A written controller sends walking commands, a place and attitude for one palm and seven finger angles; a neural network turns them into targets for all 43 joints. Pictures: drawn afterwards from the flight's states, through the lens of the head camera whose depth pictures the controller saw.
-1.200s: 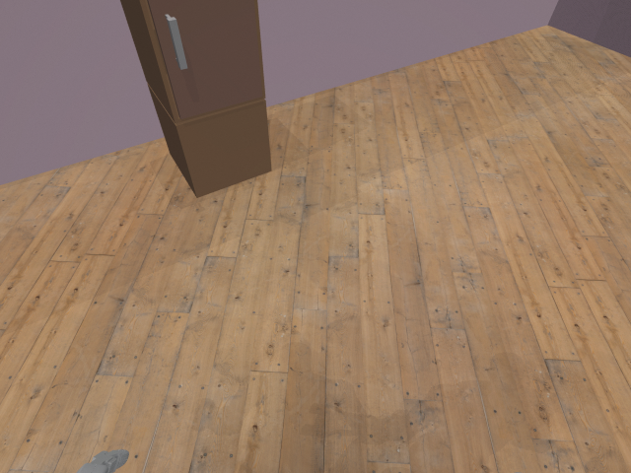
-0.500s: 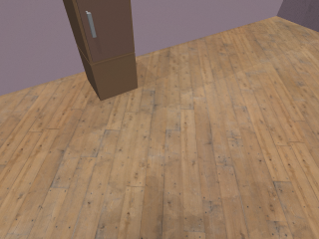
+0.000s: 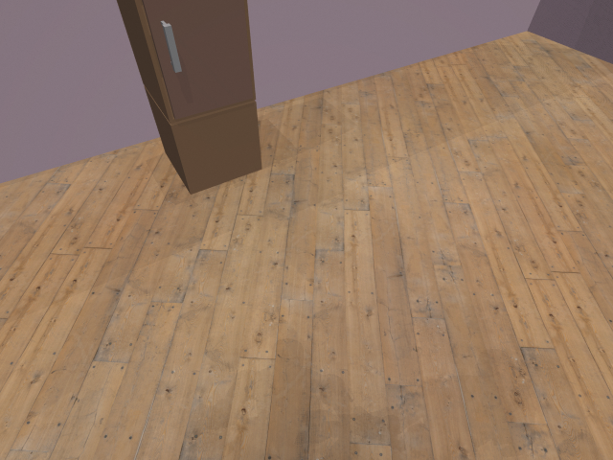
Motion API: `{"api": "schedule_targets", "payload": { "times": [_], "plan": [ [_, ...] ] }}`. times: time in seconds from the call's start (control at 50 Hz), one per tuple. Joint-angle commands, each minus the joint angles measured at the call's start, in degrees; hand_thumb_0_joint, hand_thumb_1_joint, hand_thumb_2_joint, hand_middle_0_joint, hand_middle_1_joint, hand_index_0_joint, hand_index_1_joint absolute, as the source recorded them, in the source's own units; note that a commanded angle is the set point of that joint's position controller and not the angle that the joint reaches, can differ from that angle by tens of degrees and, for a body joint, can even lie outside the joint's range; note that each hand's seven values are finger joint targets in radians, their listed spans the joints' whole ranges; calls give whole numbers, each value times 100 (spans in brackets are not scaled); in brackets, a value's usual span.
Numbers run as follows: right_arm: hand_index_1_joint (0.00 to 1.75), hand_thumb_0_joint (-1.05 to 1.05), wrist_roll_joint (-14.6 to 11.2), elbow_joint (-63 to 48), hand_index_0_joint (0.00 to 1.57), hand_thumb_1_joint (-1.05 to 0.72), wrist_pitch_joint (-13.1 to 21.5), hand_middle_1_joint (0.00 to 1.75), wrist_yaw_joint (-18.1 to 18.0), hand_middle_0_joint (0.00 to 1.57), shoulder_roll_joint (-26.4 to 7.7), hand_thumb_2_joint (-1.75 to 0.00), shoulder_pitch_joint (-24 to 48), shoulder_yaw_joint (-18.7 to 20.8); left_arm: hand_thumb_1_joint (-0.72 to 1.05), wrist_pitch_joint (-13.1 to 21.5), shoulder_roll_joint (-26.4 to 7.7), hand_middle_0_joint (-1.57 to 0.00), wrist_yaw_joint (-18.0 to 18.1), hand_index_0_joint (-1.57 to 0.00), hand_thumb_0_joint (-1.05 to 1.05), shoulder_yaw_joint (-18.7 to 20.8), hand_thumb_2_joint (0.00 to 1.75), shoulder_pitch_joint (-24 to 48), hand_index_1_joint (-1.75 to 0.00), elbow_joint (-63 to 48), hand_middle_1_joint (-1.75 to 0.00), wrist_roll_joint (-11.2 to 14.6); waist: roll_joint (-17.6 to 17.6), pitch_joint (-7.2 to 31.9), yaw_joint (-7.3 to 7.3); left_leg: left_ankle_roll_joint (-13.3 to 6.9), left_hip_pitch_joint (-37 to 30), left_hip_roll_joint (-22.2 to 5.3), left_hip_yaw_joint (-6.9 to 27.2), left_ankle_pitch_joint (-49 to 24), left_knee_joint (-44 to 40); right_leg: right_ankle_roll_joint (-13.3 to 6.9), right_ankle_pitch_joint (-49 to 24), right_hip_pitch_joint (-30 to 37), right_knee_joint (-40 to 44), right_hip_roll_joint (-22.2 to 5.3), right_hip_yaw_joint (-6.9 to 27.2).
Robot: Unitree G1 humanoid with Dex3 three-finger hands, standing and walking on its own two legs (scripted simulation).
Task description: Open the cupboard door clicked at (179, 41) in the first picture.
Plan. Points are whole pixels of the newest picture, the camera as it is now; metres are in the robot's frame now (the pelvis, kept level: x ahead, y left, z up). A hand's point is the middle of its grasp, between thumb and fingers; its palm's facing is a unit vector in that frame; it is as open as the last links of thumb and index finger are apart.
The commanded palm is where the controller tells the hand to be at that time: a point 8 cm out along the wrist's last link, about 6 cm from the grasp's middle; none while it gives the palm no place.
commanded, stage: look at it before walking up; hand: left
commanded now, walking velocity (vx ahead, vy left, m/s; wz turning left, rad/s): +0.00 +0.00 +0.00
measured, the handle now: (170, 46) +1.37 +0.55 -0.07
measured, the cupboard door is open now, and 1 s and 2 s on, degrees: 0 0 0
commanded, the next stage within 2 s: walk to a spot facing it in 0.34 s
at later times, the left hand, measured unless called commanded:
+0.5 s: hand out of the picture +0.08 +0.25 -0.16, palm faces -0.03 -0.94 -0.34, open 7.4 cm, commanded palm none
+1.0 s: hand out of the picture +0.11 +0.20 -0.19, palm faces -0.07 -0.99 -0.13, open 7.4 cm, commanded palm none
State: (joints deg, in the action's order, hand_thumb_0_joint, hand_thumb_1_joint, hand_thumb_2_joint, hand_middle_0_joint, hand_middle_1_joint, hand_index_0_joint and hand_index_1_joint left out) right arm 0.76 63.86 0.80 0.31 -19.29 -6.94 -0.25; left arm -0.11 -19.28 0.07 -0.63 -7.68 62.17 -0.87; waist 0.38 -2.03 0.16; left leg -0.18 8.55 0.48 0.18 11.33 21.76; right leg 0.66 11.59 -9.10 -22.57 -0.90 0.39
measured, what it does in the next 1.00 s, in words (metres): walks ahead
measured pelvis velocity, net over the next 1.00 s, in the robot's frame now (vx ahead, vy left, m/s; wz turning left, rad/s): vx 0.14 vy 0.03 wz -0.08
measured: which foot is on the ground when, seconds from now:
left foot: down 0.00-1.00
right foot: down 0.00-0.86, up 0.88-1.00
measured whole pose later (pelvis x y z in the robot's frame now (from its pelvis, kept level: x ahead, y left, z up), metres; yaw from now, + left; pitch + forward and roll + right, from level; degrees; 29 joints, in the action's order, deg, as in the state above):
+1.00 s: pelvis +0.14 +0.03 -0.01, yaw -5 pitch -1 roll -2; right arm 1.7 64.6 5.7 -1.8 -7.7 -24.0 0.3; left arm -0.8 -10.1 -0.4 2.3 -20.4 65.6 -1.7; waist 1.4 -1.9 1.7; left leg -2.4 0.4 -1.9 -9.0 24.1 25.0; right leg -1.8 22.4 -26.5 -67.6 -1.0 -2.2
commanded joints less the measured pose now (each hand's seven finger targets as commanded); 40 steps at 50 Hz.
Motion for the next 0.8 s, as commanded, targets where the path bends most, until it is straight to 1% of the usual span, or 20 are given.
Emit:
{"api": "schedule_targets", "payload": {
  "times": [0.0,0.18,0.24,0.38,0.42,0.44,0.46,0.48,0.52,0.54,0.58,0.6,0.64,0.66,0.68,0.7,0.72,0.74,0.76,0.78],
  "plan": [
    [30,0,-35,-348,20,-90,111,30,-85,20,-1192,-90,323,231,90,151,-1183,-20,56,-20,0,252,90,225,-30,-356,-30,18,-1,338,-32,-172,-4,-717,604,-494,-376,-213,-388,37,421,-595,545],
    [30,0,-41,-350,20,-90,104,30,-88,20,-1223,-90,333,228,90,163,-1200,-20,60,-20,0,246,90,221,-30,-356,-30,17,32,407,-20,-159,-113,-727,587,-703,-356,-220,-647,109,417,-595,551],
    [30,0,-33,-348,20,-90,121,30,-94,20,-1225,-90,366,224,90,161,-1193,-20,60,-20,0,248,90,208,-30,-342,-30,26,-48,478,-32,-162,-187,-736,571,-835,-373,-215,-780,167,394,-607,524],
    [30,0,-45,-355,20,-90,107,30,-97,20,-1227,-90,366,220,90,155,-1206,-20,59,-20,0,250,90,227,-30,-327,-30,17,25,402,-29,-159,-164,-738,587,-804,-415,-208,-732,172,432,-595,516],
    [30,0,-40,-352,20,-90,114,30,-98,20,-1228,-90,389,217,90,155,-1200,-20,59,-20,0,250,90,234,-30,-330,-30,19,-32,383,-40,-159,-167,-738,583,-820,-429,-203,-742,184,446,-603,512],
    [30,0,-15,-258,20,-90,72,30,-84,20,-801,-90,223,112,90,106,-772,-20,72,-20,0,165,90,13,-30,-220,-30,33,-2,520,-38,-100,-249,-729,494,-562,-387,-147,-457,206,454,-590,494],
    [30,0,11,-171,20,-90,8,30,-66,20,-472,-90,-20,39,90,33,-475,-20,79,-20,0,94,90,-184,-30,-139,-30,17,38,474,-27,-49,-183,-683,426,42,-344,-112,248,131,399,-527,489],
    [30,0,29,-147,20,-90,-36,30,-48,20,-468,-90,-133,47,90,-4,-456,-20,61,-20,0,94,90,-332,-30,-109,-30,-4,38,358,-52,-72,-78,-662,433,807,-320,-133,1001,-36,411,-483,538],
    [30,0,68,-182,20,-90,-73,30,-26,20,-536,-90,-209,101,90,-50,-510,-20,-8,-20,0,145,90,-397,-30,-154,-30,-42,50,-178,-44,-123,367,-644,486,2028,-454,-210,1909,-450,407,-380,627],
    [30,0,77,-212,20,-90,-75,30,-21,20,-562,-90,-227,121,90,-54,-503,-20,-39,-20,0,174,90,-481,-30,-188,-30,-51,-23,-378,-62,-156,549,-662,514,2330,-454,-246,2100,-594,363,-342,647],
    [30,0,71,-255,20,-90,-52,30,-19,20,-552,-90,-314,160,90,-23,-471,-20,-71,-20,0,213,90,-670,-30,-218,-30,-63,86,-478,-93,-217,694,-680,517,2416,-245,-338,2166,-645,268,-300,751],
    [30,0,65,-288,20,-90,-24,30,-25,20,-502,-90,-348,167,90,-3,-425,-20,-78,-20,0,229,90,-778,-30,-227,-30,-59,99,-620,-108,-236,793,-658,456,2261,-68,-396,2058,-669,250,-328,835],
    [30,0,47,-316,20,-90,62,30,-40,20,-335,-90,-483,159,90,66,-385,-20,-71,-20,0,281,90,-1041,-30,-204,-30,-44,288,-490,-139,-228,941,-562,220,1612,439,-552,1638,-307,231,-464,1077],
    [30,0,39,-356,20,-90,102,30,-41,20,-236,-90,-492,159,90,100,-399,-20,-54,-20,0,310,90,-1234,-30,-162,-30,-35,464,-423,-174,-175,1103,-439,-6,1352,803,-654,1427,-67,299,-617,1331],
    [30,0,28,-386,20,-90,116,30,-30,20,-150,-90,-500,162,90,118,-491,-20,-31,-20,0,339,90,-1403,-30,-119,-30,-29,690,-378,-196,-109,1392,-336,-203,1454,1199,-799,1540,159,472,-857,1639],
    [30,0,27,-441,20,-90,128,30,-30,20,-67,-90,-450,176,90,146,-542,-20,-6,-20,0,392,90,-1564,-30,-99,-30,-24,989,-441,-240,-45,1612,-300,-444,1477,1652,-975,1612,220,738,-1162,2061],
    [30,0,23,-512,20,-90,164,30,-32,20,-12,-90,-347,189,90,181,-526,-20,19,-20,0,422,90,-1678,-30,-80,-30,-26,1033,-559,-264,-16,1791,-328,-516,1548,1890,-1146,1277,268,862,-1377,2332],
    [30,0,6,-558,20,-90,213,30,-37,20,41,-90,-316,188,90,227,-488,-20,36,-20,0,436,90,-1741,-30,-56,-30,-33,1001,-553,-255,-10,1886,-392,-488,1583,1906,-1260,596,412,786,-1445,2370],
    [30,0,-10,-554,20,-90,258,30,-42,20,104,-90,-409,193,90,252,-421,-20,51,-20,0,448,90,-1731,-30,-45,-30,-42,899,-470,-191,-18,1723,-445,-494,1557,1647,-1278,-112,480,541,-1426,2165],
    [30,0,-25,-451,20,-90,295,30,-43,20,175,-90,-634,208,90,257,-345,-20,65,-20,0,456,90,-1624,-30,-50,-30,-39,641,-345,-60,-60,1169,-476,-545,1383,1196,-1198,-611,276,188,-1291,1820]
  ]
}}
